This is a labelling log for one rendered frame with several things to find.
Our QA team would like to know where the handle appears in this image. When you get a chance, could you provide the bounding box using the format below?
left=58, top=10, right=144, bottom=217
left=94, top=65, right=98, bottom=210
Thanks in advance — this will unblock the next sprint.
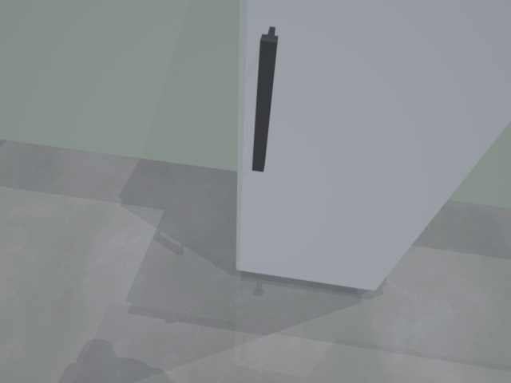
left=252, top=26, right=278, bottom=172

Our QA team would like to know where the fridge door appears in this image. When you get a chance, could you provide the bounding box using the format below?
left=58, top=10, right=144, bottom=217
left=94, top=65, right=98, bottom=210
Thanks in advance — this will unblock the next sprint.
left=240, top=0, right=511, bottom=290

